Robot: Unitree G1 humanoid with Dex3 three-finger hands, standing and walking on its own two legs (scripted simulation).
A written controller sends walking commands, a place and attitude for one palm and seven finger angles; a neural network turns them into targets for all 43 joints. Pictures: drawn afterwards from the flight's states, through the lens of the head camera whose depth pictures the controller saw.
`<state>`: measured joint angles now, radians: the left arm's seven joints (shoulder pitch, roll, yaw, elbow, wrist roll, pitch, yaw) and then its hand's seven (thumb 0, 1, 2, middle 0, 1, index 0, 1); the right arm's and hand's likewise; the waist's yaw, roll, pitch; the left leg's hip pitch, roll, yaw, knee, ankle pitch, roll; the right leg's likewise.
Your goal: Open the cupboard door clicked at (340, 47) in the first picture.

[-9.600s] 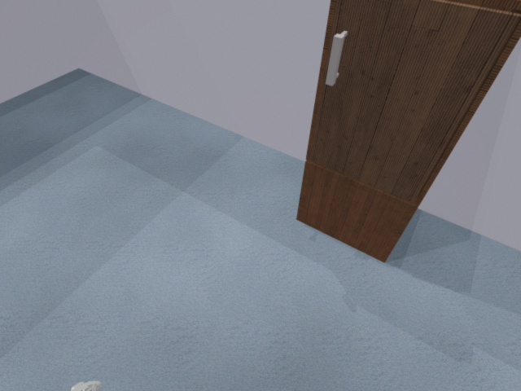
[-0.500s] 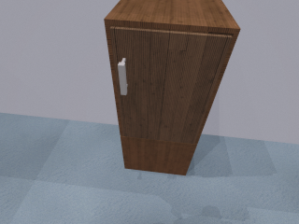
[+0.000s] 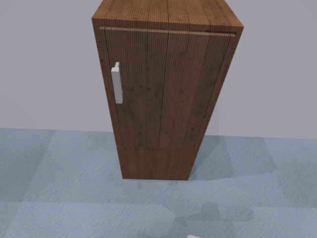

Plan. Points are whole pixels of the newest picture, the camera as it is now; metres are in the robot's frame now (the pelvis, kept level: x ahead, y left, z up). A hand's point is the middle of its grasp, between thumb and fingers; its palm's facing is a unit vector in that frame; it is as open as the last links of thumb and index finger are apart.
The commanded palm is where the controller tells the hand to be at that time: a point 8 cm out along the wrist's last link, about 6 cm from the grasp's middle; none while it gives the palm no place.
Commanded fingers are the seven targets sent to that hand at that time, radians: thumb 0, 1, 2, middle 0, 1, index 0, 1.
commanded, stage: come to a stop and stand still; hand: left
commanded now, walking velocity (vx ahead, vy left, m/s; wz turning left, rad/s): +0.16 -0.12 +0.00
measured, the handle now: (118, 83) +0.59 +0.16 +0.07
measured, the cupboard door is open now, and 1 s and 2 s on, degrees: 0 0 0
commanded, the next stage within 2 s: none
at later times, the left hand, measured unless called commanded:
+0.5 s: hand out of the picture +0.17 +0.14 -0.19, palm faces +0.07 -0.98 -0.18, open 7.2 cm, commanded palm none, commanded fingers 0.00 0.90 0.90 -0.20 -0.30 -0.20 -0.30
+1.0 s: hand out of the picture +0.05 +0.17 -0.19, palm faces +0.05 -0.98 -0.19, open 7.4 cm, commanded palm none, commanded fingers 0.00 0.90 0.90 -0.20 -0.30 -0.20 -0.30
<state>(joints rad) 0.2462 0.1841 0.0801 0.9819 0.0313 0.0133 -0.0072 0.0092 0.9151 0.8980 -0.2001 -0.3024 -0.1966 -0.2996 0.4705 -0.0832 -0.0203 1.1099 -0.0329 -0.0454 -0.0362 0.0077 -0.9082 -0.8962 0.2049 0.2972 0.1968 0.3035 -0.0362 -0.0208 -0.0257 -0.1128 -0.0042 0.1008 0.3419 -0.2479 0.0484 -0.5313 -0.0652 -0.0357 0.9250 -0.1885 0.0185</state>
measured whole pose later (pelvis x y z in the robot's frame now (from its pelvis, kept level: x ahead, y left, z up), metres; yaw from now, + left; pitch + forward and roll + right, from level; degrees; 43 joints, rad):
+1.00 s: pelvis +0.04 +0.00 -0.01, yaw +1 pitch -2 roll -1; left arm 0.31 0.17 0.00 1.02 0.02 0.02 0.04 0.01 0.90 0.90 -0.21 -0.30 -0.20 -0.30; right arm 0.23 -0.17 -0.01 0.97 -0.02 0.00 -0.01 0.00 -0.92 -0.90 0.20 0.30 0.20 0.30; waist 0.02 -0.01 0.03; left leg -0.26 0.00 0.09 0.56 -0.27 0.05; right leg -0.22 -0.07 -0.08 0.53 -0.27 0.03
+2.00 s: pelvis +0.04 -0.02 -0.01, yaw +1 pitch -1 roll +0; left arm 0.31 0.14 -0.01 1.09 0.01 -0.01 0.04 0.01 0.91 0.90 -0.20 -0.30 -0.20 -0.30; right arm 0.29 -0.13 0.01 1.13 -0.01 -0.02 -0.02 0.01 -0.92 -0.90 0.20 0.30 0.20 0.30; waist 0.00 -0.02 0.02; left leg -0.22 0.01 0.08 0.45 -0.20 0.03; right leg -0.20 -0.04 -0.07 0.44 -0.21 0.01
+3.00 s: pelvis +0.05 -0.02 -0.02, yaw +3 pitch +0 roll +0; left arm 0.51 0.19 0.03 0.23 -0.15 -0.05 0.13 0.05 0.92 0.88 -0.21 -0.33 -0.20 -0.33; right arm 0.35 -0.22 0.01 0.87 0.04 -0.24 -0.07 0.03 -0.93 -0.90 0.21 0.30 0.20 0.30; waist -0.02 0.02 0.00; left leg -0.30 0.00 0.05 0.57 -0.27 0.03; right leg -0.27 -0.06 -0.10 0.58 -0.30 0.01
